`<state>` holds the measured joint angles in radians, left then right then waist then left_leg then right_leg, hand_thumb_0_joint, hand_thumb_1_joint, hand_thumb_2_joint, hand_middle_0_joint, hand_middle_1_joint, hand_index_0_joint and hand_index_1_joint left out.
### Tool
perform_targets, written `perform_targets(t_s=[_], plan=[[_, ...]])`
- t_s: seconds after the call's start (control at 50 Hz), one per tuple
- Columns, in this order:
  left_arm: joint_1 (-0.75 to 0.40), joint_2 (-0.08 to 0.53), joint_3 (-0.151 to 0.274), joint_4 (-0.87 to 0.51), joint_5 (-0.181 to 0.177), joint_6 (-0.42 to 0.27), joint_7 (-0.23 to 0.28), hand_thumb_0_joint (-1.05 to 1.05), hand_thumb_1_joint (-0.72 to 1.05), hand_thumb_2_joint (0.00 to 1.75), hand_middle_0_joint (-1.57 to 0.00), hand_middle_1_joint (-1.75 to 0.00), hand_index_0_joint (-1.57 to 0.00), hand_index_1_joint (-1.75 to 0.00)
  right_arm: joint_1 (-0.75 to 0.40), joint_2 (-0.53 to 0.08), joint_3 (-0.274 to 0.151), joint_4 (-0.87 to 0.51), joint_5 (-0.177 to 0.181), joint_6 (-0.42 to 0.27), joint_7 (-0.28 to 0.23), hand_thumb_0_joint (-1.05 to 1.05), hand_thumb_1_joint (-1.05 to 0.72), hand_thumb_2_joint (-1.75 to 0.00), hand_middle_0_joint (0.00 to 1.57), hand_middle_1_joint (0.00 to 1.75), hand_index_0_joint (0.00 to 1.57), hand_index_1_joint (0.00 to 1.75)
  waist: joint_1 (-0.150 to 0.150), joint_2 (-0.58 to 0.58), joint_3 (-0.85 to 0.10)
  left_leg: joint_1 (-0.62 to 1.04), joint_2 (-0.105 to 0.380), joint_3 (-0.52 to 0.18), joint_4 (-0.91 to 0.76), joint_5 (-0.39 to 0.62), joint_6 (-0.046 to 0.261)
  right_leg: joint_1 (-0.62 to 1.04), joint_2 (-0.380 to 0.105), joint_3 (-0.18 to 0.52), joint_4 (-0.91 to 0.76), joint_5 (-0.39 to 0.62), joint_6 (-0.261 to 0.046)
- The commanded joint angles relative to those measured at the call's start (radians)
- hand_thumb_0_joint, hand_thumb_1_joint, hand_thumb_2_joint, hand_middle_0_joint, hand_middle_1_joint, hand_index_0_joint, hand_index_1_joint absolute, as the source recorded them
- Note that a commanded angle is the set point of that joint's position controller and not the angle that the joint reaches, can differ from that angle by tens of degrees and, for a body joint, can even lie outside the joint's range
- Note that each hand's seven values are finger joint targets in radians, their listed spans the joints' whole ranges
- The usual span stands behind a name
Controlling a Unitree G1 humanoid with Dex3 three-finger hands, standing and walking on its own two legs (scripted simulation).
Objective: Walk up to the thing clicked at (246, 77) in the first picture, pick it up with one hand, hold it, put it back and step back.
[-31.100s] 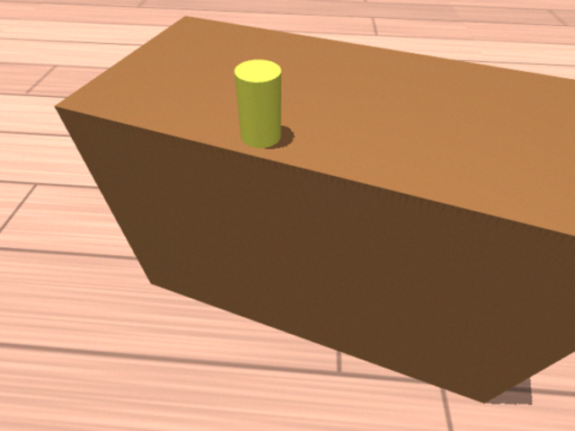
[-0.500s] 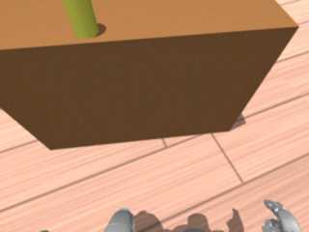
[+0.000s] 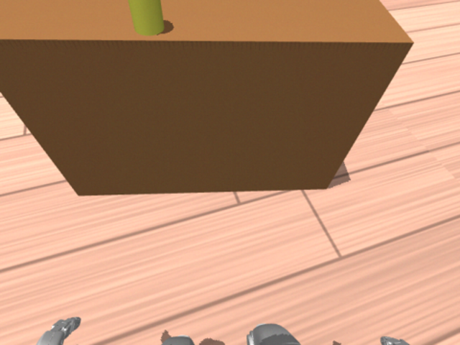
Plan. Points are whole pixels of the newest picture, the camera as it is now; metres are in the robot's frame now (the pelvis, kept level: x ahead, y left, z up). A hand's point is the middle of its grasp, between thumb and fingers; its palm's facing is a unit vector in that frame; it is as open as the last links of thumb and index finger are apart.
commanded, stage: step back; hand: left
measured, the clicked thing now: (144, 1) +0.91 +0.26 +0.11
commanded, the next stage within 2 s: stand in 1.76 s
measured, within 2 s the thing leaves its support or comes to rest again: neither
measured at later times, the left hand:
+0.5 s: hand out of the picture -0.10 +0.28 -0.13, palm faces +0.08 -0.87 -0.48, open 7.4 cm
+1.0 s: hand out of the picture -0.16 +0.25 -0.13, palm faces +0.09 -0.91 -0.41, open 7.4 cm
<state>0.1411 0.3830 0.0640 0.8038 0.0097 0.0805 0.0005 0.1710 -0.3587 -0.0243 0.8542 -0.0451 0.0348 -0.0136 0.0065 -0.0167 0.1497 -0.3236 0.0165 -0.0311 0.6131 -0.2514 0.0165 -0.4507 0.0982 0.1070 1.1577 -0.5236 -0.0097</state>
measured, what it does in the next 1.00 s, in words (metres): walks backwards: right foot, then left foot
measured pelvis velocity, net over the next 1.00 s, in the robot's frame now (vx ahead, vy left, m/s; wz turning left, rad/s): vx -0.16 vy -0.02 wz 0.06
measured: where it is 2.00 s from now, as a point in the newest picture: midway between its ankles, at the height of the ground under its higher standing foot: outside the picture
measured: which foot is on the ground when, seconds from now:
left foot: down 0.00-0.16, up 0.18-0.46, down 0.48-0.80, up 0.82-1.00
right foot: up 0.00-0.12, down 0.14-0.52, up 0.54-0.74, down 0.76-1.00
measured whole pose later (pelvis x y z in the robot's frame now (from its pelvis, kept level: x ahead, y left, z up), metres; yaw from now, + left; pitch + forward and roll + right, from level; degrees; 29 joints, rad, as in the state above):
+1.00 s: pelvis -0.16 -0.02 +0.01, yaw +4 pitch -2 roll +0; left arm 0.29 0.34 0.05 0.99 0.04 -0.05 -0.01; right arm 0.19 -0.40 -0.06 0.97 -0.03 0.01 0.02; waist 0.05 0.06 0.08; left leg -0.40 0.00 -0.10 0.84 -0.42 0.01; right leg -0.21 0.00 -0.05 0.52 -0.28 -0.03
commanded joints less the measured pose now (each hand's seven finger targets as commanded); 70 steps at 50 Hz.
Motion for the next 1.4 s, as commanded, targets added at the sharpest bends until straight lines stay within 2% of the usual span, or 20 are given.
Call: perform_targets(t_s=[0.0, 0.12, 0.14, 0.16, 0.18, 0.26, 0.36, 0.44, 0.46, 0.5, 0.52, 0.58, 0.72, 0.8, 0.88, 1.06, 1.1, 1.16, 1.28, 1.38], plan=[[0.055, 0.166, 0.052, -0.050, 0.004, -0.041, 0.012, 0.00, 0.90, 0.90, -0.20, -0.30, -0.20, -0.30, -0.067, -0.261, -0.085, -0.098, 0.002, -0.017, -0.015, 0.00, -0.90, -0.90, 0.20, 0.30, 0.20, 0.30, 0.023, 0.208, -0.134, 0.104, 0.205, -0.189, -0.168, 0.315, 0.203, 0.046, -0.051, -0.009, -0.210, -0.010, 0.023], [0.136, 0.225, 0.062, 0.035, 0.030, -0.087, 0.035, 0.00, 0.90, 0.90, -0.20, -0.30, -0.20, -0.30, -0.061, -0.224, -0.065, -0.098, 0.031, 0.029, 0.004, 0.00, -0.90, -0.90, 0.20, 0.30, 0.20, 0.30, 0.020, 0.098, -0.243, -0.008, 0.068, -0.105, 0.099, 0.152, 0.082, 0.351, -0.124, 0.009, -0.776, 0.397, -0.004], [0.145, 0.315, 0.091, 0.025, 0.040, -0.088, 0.034, 0.00, 0.90, 0.90, -0.20, -0.30, -0.20, -0.30, -0.054, -0.178, -0.050, -0.121, 0.035, 0.024, 0.002, 0.00, -0.90, -0.90, 0.20, 0.30, 0.20, 0.30, 0.025, -0.142, -0.213, -0.255, -0.069, -0.072, 0.220, -0.178, 0.022, 0.397, -0.301, 0.266, -0.786, 0.407, -0.068], [0.070, 0.419, 0.109, -0.015, 0.044, -0.084, 0.036, 0.00, 0.90, 0.90, -0.20, -0.30, -0.20, -0.30, -0.092, -0.203, -0.071, -0.137, 0.024, 0.032, -0.013, 0.00, -0.90, -0.90, 0.20, 0.30, 0.20, 0.30, 0.077, -0.248, -0.164, -0.216, -0.084, -0.132, 0.458, -0.367, -0.021, 0.122, -0.545, 0.486, -0.855, 0.385, -0.273], [0.014, 0.402, 0.108, -0.034, 0.026, -0.091, 0.045, 0.00, 0.90, 0.90, -0.20, -0.30, -0.20, -0.30, -0.098, -0.258, -0.104, -0.127, 0.033, 0.037, -0.016, 0.00, -0.90, -0.90, 0.20, 0.30, 0.20, 0.30, 0.047, -0.201, -0.084, -0.154, -0.027, -0.215, 0.588, -0.352, -0.020, -0.059, -0.579, 0.527, -0.892, 0.333, -0.304], [-0.052, 0.240, 0.068, -0.016, 0.030, -0.096, 0.050, 0.00, 0.90, 0.90, -0.20, -0.30, -0.20, -0.30, 0.006, -0.213, -0.074, -0.052, 0.034, 0.027, -0.002, 0.00, -0.90, -0.90, 0.20, 0.30, 0.20, 0.30, -0.033, -0.056, -0.119, -0.197, -0.132, -0.148, 0.610, -0.189, -0.030, 0.176, -0.286, 0.030, -0.668, 0.631, -0.146], [0.110, 0.268, 0.085, 0.018, 0.042, -0.100, 0.043, 0.00, 0.90, 0.90, -0.20, -0.30, -0.20, -0.30, -0.077, -0.211, -0.072, -0.073, 0.014, 0.002, 0.006, 0.00, -0.90, -0.90, 0.20, 0.30, 0.20, 0.30, 0.091, -0.174, -0.174, -0.251, -0.043, -0.075, 0.254, -0.276, -0.051, 0.437, -0.340, 0.156, -0.706, 0.233, -0.186], [0.025, 0.299, 0.081, 0.009, 0.029, -0.088, 0.027, 0.00, 0.90, 0.90, -0.20, -0.30, -0.20, -0.30, 0.052, -0.220, -0.091, 0.009, 0.010, -0.021, 0.021, 0.00, -0.90, -0.90, 0.20, 0.30, 0.20, 0.30, 0.015, -0.207, -0.178, 0.124, -0.028, 0.029, -0.177, -0.209, 0.000, 0.187, -0.349, 0.124, -0.702, 0.054, -0.152], [0.049, 0.260, 0.060, 0.013, 0.032, -0.084, 0.025, 0.00, 0.90, 0.90, -0.20, -0.30, -0.20, -0.30, 0.091, -0.231, -0.103, 0.038, 0.004, -0.025, 0.022, 0.00, -0.90, -0.90, 0.20, 0.30, 0.20, 0.30, 0.001, -0.112, -0.183, 0.244, -0.044, 0.003, -0.248, -0.129, 0.017, 0.101, -0.292, 0.055, -0.594, 0.057, -0.103], [0.053, 0.144, 0.021, 0.006, 0.006, -0.088, 0.025, 0.00, 0.90, 0.90, -0.20, -0.30, -0.20, -0.30, 0.070, -0.333, -0.115, 0.024, -0.013, -0.034, 0.019, 0.00, -0.90, -0.90, 0.20, 0.30, 0.20, 0.30, -0.015, 0.261, -0.148, 0.285, 0.282, -0.535, -0.419, -0.539, 0.148, -0.241, -0.079, -0.167, -0.277, -0.060, -0.003], [-0.040, 0.251, 0.053, 0.024, 0.019, -0.093, 0.028, 0.00, 0.90, 0.90, -0.20, -0.30, -0.20, -0.30, 0.025, -0.380, -0.117, 0.014, -0.001, -0.034, 0.026, 0.00, -0.90, -0.90, 0.20, 0.30, 0.20, 0.30, -0.050, 0.192, -0.068, -0.006, 0.356, -0.608, -0.459, -0.719, 0.242, -0.103, -0.153, -0.046, -0.219, -0.069, 0.005], [0.042, 0.224, 0.049, 0.077, 0.005, -0.102, -0.003, 0.00, 0.90, 0.90, -0.20, -0.30, -0.20, -0.30, -0.103, -0.257, -0.080, -0.004, -0.011, -0.046, 0.024, 0.00, -0.90, -0.90, 0.20, 0.30, 0.20, 0.30, 0.029, 0.157, 0.001, -0.064, 0.170, -0.262, -0.376, -0.440, 0.140, 0.032, -0.138, -0.074, -0.291, 0.089, -0.007], [0.159, 0.189, 0.053, 0.145, 0.023, -0.126, -0.004, 0.00, 0.90, 0.90, -0.20, -0.30, -0.20, -0.30, -0.074, -0.241, -0.087, 0.005, 0.001, -0.025, 0.031, 0.00, -0.90, -0.90, 0.20, 0.30, 0.20, 0.30, 0.051, 0.165, -0.073, -0.104, 0.128, -0.144, -0.208, -0.463, 0.108, 0.332, -0.072, -0.165, -0.693, 0.171, -0.010], [0.108, 0.354, 0.093, 0.112, 0.047, -0.151, 0.017, 0.00, 0.90, 0.90, -0.20, -0.30, -0.20, -0.30, -0.035, -0.217, -0.084, 0.007, 0.006, -0.026, 0.013, 0.00, -0.90, -0.90, 0.20, 0.30, 0.20, 0.30, 0.059, -0.076, 0.009, -0.252, -0.022, -0.143, 0.338, -0.314, 0.004, 0.179, -0.503, 0.552, -1.010, -0.353, -0.212], [0.065, 0.250, 0.069, 0.101, 0.026, -0.166, 0.019, 0.00, 0.90, 0.90, -0.20, -0.30, -0.20, -0.30, 0.030, -0.209, -0.084, 0.055, 0.021, -0.044, 0.024, 0.00, -0.90, -0.90, 0.20, 0.30, 0.20, 0.30, 0.014, -0.059, -0.042, -0.205, 0.007, -0.127, 0.291, -0.158, -0.004, 0.276, -0.353, 0.215, -0.915, 0.051, -0.148], [0.053, 0.231, 0.035, 0.088, 0.004, -0.131, 0.015, 0.00, 0.90, 0.90, -0.20, -0.30, -0.20, -0.30, 0.033, -0.158, -0.069, 0.085, 0.018, -0.064, 0.010, 0.00, -0.90, -0.90, 0.20, 0.30, 0.20, 0.30, 0.000, -0.128, -0.175, 0.124, -0.032, 0.076, -0.155, 0.114, -0.001, 0.267, -0.275, -0.057, -0.588, 0.757, -0.094], [0.079, 0.181, 0.011, 0.074, -0.006, -0.124, 0.017, 0.00, 0.90, 0.90, -0.20, -0.30, -0.20, -0.30, 0.047, -0.231, -0.086, 0.089, 0.013, -0.071, -0.003, 0.00, -0.90, -0.90, 0.20, 0.30, 0.20, 0.30, -0.002, 0.034, -0.248, 0.265, 0.122, -0.117, -0.160, 0.373, 0.061, 0.165, -0.193, -0.099, -0.435, 0.642, -0.031], [0.060, 0.187, 0.011, 0.110, -0.011, -0.091, 0.023, 0.00, 0.90, 0.90, -0.20, -0.30, -0.20, -0.30, -0.053, -0.296, -0.086, 0.075, 0.016, -0.065, -0.003, 0.00, -0.90, -0.90, 0.20, 0.30, 0.20, 0.30, 0.012, 0.170, -0.202, 0.041, 0.322, -0.316, -0.250, 0.163, 0.226, 0.212, -0.132, -0.084, -0.361, -0.044, -0.008], [0.089, 0.208, 0.030, 0.170, 0.004, -0.116, 0.026, 0.00, 0.90, 0.90, -0.20, -0.30, -0.20, -0.30, -0.130, -0.205, -0.047, 0.080, 0.030, -0.058, 0.001, 0.00, -0.90, -0.90, 0.20, 0.30, 0.20, 0.30, 0.045, 0.102, -0.215, 0.013, 0.128, -0.076, -0.068, 0.306, 0.040, 0.371, -0.176, -0.025, -0.683, 0.487, -0.026], [-0.041, 0.202, 0.010, 0.157, 0.001, -0.118, 0.016, 0.00, 0.90, 0.90, -0.20, -0.30, -0.20, -0.30, -0.141, -0.217, -0.048, 0.125, 0.025, -0.063, 0.005, 0.00, -0.90, -0.90, 0.20, 0.30, 0.20, 0.30, 0.009, 0.061, -0.191, 0.108, 0.136, -0.081, -0.170, 0.175, 0.038, 0.261, -0.194, -0.023, -0.681, 0.445, -0.025]])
